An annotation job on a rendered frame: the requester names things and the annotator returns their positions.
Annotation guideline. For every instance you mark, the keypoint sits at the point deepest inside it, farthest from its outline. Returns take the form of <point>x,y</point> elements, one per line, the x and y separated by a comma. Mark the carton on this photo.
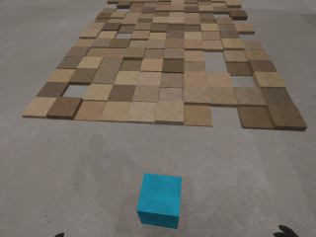
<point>159,200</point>

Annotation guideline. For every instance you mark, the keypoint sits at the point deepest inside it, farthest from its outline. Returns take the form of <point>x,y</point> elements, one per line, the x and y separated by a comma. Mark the robot right hand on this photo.
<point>287,232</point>

